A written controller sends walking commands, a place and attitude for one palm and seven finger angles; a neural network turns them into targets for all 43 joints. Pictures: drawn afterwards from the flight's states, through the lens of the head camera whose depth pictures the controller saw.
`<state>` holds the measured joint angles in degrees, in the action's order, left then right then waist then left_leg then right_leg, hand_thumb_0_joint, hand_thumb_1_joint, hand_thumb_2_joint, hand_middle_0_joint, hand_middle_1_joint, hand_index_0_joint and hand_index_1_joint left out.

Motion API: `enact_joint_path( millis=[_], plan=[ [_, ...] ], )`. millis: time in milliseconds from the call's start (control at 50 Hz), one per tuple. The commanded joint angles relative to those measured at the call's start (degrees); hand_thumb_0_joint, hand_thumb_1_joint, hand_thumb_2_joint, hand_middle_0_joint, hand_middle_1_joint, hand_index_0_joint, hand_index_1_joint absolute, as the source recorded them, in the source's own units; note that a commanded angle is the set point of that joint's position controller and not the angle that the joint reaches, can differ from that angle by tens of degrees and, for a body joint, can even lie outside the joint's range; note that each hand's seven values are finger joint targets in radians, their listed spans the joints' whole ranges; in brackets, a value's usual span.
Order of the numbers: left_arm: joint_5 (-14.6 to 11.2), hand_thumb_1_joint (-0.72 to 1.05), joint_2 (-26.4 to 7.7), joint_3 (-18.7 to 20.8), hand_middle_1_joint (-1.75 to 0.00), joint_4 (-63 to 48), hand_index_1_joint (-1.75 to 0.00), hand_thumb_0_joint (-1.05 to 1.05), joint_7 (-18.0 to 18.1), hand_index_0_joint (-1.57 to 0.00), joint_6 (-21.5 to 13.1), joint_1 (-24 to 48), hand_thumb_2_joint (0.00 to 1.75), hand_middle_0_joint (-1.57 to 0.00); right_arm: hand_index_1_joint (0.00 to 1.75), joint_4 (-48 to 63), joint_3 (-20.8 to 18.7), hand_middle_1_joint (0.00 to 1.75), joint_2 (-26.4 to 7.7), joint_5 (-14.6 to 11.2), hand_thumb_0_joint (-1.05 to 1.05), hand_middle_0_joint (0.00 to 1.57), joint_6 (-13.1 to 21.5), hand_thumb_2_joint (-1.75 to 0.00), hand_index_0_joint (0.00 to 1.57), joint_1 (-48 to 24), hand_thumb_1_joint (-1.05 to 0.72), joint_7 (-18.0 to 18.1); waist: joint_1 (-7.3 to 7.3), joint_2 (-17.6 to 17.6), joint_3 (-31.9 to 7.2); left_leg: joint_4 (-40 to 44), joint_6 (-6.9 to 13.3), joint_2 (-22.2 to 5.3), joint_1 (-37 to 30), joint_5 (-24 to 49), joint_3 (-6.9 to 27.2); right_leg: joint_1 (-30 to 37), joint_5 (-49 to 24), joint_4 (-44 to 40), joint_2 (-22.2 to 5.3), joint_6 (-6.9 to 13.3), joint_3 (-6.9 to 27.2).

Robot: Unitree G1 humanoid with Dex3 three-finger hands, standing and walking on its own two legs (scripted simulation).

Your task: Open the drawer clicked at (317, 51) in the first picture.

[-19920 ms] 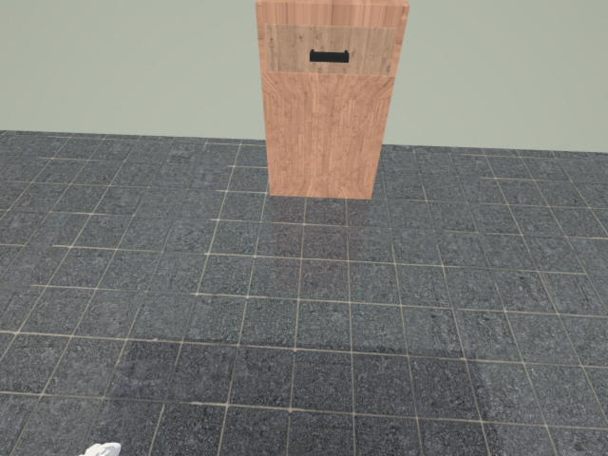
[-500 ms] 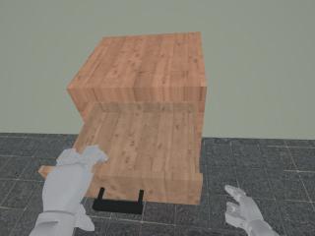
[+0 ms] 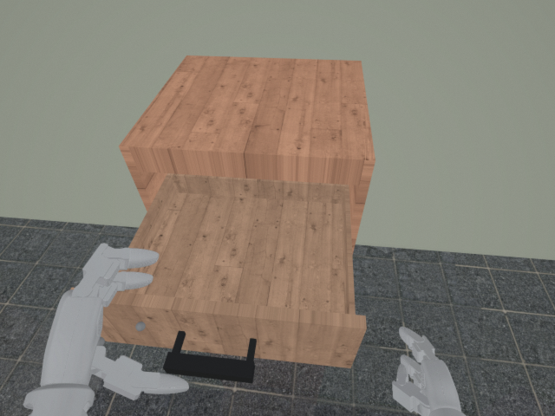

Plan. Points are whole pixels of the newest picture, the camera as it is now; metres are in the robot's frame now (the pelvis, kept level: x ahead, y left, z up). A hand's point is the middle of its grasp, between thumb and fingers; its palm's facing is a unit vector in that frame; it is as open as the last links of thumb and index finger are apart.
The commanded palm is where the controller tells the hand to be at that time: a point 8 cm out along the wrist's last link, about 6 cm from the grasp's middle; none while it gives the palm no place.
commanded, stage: draw the hand back to the body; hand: left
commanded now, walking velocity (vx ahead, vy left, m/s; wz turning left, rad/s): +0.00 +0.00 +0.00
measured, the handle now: (213, 353) +0.22 +0.14 -0.06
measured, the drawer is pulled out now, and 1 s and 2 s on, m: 0.30 0.30 0.30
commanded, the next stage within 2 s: step back with the hand held close in 0.82 s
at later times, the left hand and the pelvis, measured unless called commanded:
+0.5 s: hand (77, 300) +0.18 +0.24 +0.16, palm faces +0.38 -0.83 -0.41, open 9.7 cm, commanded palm +0.13 +0.28 +0.18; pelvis +0.01 +0.00 +0.01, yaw +1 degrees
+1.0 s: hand (77, 297) +0.18 +0.23 +0.17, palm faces +0.40 -0.80 -0.44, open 7.5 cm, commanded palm +0.13 +0.27 +0.18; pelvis +0.00 -0.01 +0.01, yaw +1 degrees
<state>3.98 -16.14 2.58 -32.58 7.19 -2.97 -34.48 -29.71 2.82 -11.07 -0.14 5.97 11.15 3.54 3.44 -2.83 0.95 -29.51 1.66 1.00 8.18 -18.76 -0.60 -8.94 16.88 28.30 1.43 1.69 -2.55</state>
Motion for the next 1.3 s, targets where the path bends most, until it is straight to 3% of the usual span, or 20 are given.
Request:
enact_joint_path(
  millis=[0,100,140,180,260,340,360,440,500,600,820,860,900,920,940,1020,1060,1140,1160,1280],
  plan=[
    [-4.76,-0.15,-7.17,9.20,-0.98,-12.81,-0.98,0.00,1.22,-0.27,-6.27,4.02,0.45,-0.27,0.30,6.70,-1.52,0.30,-5.11,0.15,0.00,0.20,5.67,-0.90,0.20,-6.74,-0.90,1.03,-0.55,-2.05,-1.53,5.71,-0.59,-3.93,-1.01,18.22,2.52,0.29,-12.85,-5.79,-3.34,0.49,0.08],
    [-5.74,0.02,-6.14,9.98,-0.86,-10.76,-0.86,0.00,-0.15,-0.26,-6.94,3.24,0.52,-0.26,0.30,5.84,-2.26,0.30,-5.84,0.02,0.00,0.20,5.64,-0.90,0.20,-7.78,-0.90,0.26,-0.30,-0.61,-2.20,6.53,-0.83,-4.35,-1.09,19.50,2.85,1.63,-13.73,-6.09,-3.16,0.46,-0.16],
    [-5.83,0.09,-7.38,11.18,-0.82,-12.77,-0.82,0.00,-0.24,-0.26,-7.37,3.30,0.55,-0.26,0.30,5.79,-2.53,0.30,-6.09,0.09,0.00,0.20,5.83,-0.90,0.20,-7.84,-0.90,0.15,-0.04,-1.35,-4.89,6.31,-0.87,-4.31,-1.96,21.46,2.82,2.85,-15.18,-5.80,-3.36,0.46,-0.04],
    [-5.98,0.17,-7.95,12.65,-0.77,-12.22,-0.77,0.00,-0.30,-0.25,-7.33,2.28,0.58,-0.25,0.30,5.39,-2.71,0.30,-6.17,0.02,0.00,0.20,5.65,-0.90,0.20,-7.86,-0.90,0.04,0.04,0.66,-6.30,6.19,-1.07,-4.42,-2.23,23.97,3.22,3.68,-16.64,-5.48,-3.14,0.39,-0.23],
    [-6.45,0.31,-10.36,15.95,-0.68,-12.72,-0.68,0.00,-0.09,-0.24,-7.08,3.29,0.64,-0.24,0.30,5.07,-2.98,0.30,-6.40,-0.18,0.00,0.20,4.86,-0.90,0.20,-8.72,-0.90,0.27,0.09,-0.78,-6.83,6.19,-1.16,-4.07,-2.52,23.84,2.88,4.00,-17.68,-6.35,-3.22,0.43,0.26],
    [-6.71,0.44,-10.50,17.18,-0.59,-10.94,-0.59,0.00,0.01,-0.23,-6.79,4.11,0.70,-0.23,0.30,4.76,-3.09,0.30,-6.33,-0.43,0.00,0.20,4.08,-0.90,0.20,-8.45,-0.90,0.57,0.01,-0.25,-5.51,6.54,-1.26,-4.26,-2.72,23.40,2.80,3.27,-17.10,-6.69,-3.25,0.18,-0.01],
    [-6.70,0.48,-11.01,17.70,-0.57,-11.99,-0.57,0.00,0.00,-0.23,-6.88,5.35,0.72,-0.23,0.30,4.79,-3.05,0.30,-6.57,-0.46,0.00,0.20,4.15,-0.90,0.20,-8.94,-0.90,0.57,-0.03,-2.31,-5.61,6.74,-1.30,-4.09,-3.04,23.22,2.93,3.13,-16.43,-7.16,-3.17,0.34,0.20],
    [-7.15,0.62,-11.61,19.31,-0.48,-8.94,-0.48,0.00,0.24,-0.22,-6.47,5.20,0.78,-0.22,0.30,4.52,-3.27,0.30,-6.50,-0.56,0.00,0.20,3.58,-0.90,0.20,-8.82,-0.90,0.80,0.14,0.83,-4.51,7.25,-1.10,-4.07,-2.86,21.37,2.75,3.00,-15.95,-7.59,-3.14,0.10,0.01],
    [-7.38,0.73,-12.64,21.00,-0.41,-7.83,-0.41,0.00,0.36,-0.21,-6.42,5.52,0.82,-0.21,0.30,4.21,-3.33,0.30,-6.44,-0.62,0.00,0.20,3.38,-0.90,0.20,-9.15,-0.90,1.00,0.32,-0.13,-4.66,7.47,-0.97,-3.76,-2.95,20.65,2.57,3.48,-15.92,-8.06,-3.24,0.15,0.33],
    [-7.29,0.90,-11.44,19.09,-0.30,-8.08,-0.30,0.00,0.03,-0.20,-6.33,5.65,0.90,-0.20,0.30,4.14,-3.27,0.30,-6.74,-0.52,0.00,0.20,3.57,-0.90,0.20,-9.08,-0.90,0.73,0.17,-1.31,-4.92,7.52,-0.87,-3.71,-3.39,20.98,2.77,3.53,-15.95,-8.06,-3.26,0.10,0.30],
    [-7.45,0.90,-12.00,19.91,-0.30,-7.62,-0.30,0.00,0.01,-0.20,-6.00,5.72,0.90,-0.20,0.30,4.04,-3.27,0.30,-6.46,-0.60,0.00,0.20,2.90,-0.90,0.20,-9.66,-0.90,0.89,0.14,0.13,-4.69,7.19,-0.50,-3.39,-3.47,20.42,2.22,3.52,-17.18,-8.78,-3.41,-0.14,0.76],
    [-7.37,0.90,-12.09,19.66,-0.30,-8.92,-0.30,0.00,-0.04,-0.20,-6.29,6.71,0.90,-0.20,0.30,4.15,-3.23,0.30,-6.69,-0.64,0.00,0.20,3.01,-0.90,0.20,-9.94,-0.90,0.88,0.06,-1.89,-4.58,7.41,-0.64,-3.26,-3.41,19.70,2.34,3.44,-16.02,-9.04,-3.38,0.02,0.93],
    [-7.40,0.90,-12.18,20.12,-0.30,-7.81,-0.30,0.00,0.17,-0.20,-6.35,5.15,0.90,-0.20,0.30,3.88,-3.29,0.30,-6.30,-0.56,0.00,0.20,3.22,-0.90,0.20,-9.60,-0.90,0.94,0.29,-0.45,-5.45,7.19,-0.47,-3.27,-3.82,20.13,2.16,3.80,-16.90,-8.75,-3.55,-0.19,0.75],
    [-7.90,0.90,-20.34,29.08,-0.30,-13.93,-0.30,0.00,0.62,-0.20,-9.28,13.85,0.90,-0.20,0.30,6.33,-3.23,0.30,-7.63,-1.33,0.00,0.20,1.94,-0.90,0.20,-7.27,-0.90,0.88,-2.46,0.99,0.78,5.94,0.57,-3.84,0.51,15.15,4.12,-2.50,-19.44,-11.84,-6.17,-0.04,7.75],
    [-7.59,0.90,-16.17,26.43,-0.30,-8.32,-0.30,0.00,0.14,-0.20,-9.79,8.70,0.90,-0.20,0.30,4.86,-3.41,0.30,-6.64,-1.05,0.00,0.20,1.29,-0.90,0.20,-7.46,-0.90,0.98,-2.86,3.72,0.48,5.21,0.70,-3.82,0.43,13.26,4.66,-3.13,-19.19,-12.05,-7.51,-0.04,7.51],
    [-7.02,0.90,-11.98,22.84,-0.30,-8.04,-0.30,0.00,-0.66,-0.20,-10.85,0.37,0.90,-0.20,0.30,6.08,-4.35,0.30,-7.78,-1.01,0.00,0.20,-0.12,-0.90,0.20,-8.73,-0.90,0.80,-2.86,1.09,-6.84,4.78,1.10,-4.37,-0.67,19.43,3.87,-0.24,-24.25,-8.26,-8.28,-0.51,6.33],
    [-6.93,0.90,-12.85,23.56,-0.30,-9.70,-0.30,0.00,-0.46,-0.20,-11.12,-1.73,0.90,-0.20,0.30,6.59,-4.81,0.30,-7.99,-1.04,0.00,0.20,-0.65,-0.90,0.20,-9.35,-0.90,0.76,-2.70,-0.58,-9.43,4.64,1.02,-4.87,-0.89,23.69,4.04,0.41,-26.22,-6.46,-8.20,-0.53,5.80],
    [-6.98,0.90,-14.61,25.92,-0.30,-10.02,-0.30,0.00,0.24,-0.20,-11.32,-5.18,0.90,-0.20,0.30,7.44,-5.98,0.30,-7.61,-1.69,0.00,0.20,-2.09,-0.90,0.20,-9.15,-0.90,0.93,-3.08,4.82,-11.33,2.84,0.90,-5.52,1.82,25.15,4.66,1.05,-27.08,-4.59,-8.72,-0.53,5.45],
    [-6.95,0.90,-15.80,26.58,-0.30,-11.84,-0.30,0.00,0.43,-0.20,-11.62,-4.94,0.90,-0.20,0.30,7.70,-5.99,0.30,-7.74,-1.68,0.00,0.20,-2.07,-0.90,0.20,-9.48,-0.90,1.05,-3.15,2.79,-12.15,2.64,0.80,-5.33,1.83,25.67,4.72,0.82,-27.28,-3.93,-8.96,-0.14,5.68],
    [-7.10,0.90,-15.83,26.85,-0.30,-13.51,-0.30,0.00,1.46,-0.20,-12.05,-6.34,0.90,-0.20,0.30,8.21,-6.29,0.30,-7.62,-1.69,0.00,0.20,-1.76,-0.90,0.20,-8.79,-0.90,1.51,-3.14,0.62,-10.78,3.78,1.32,-6.81,6.50,21.56,7.55,-1.14,-18.84,-1.67,-7.83,-0.16,5.32]
  ],
)
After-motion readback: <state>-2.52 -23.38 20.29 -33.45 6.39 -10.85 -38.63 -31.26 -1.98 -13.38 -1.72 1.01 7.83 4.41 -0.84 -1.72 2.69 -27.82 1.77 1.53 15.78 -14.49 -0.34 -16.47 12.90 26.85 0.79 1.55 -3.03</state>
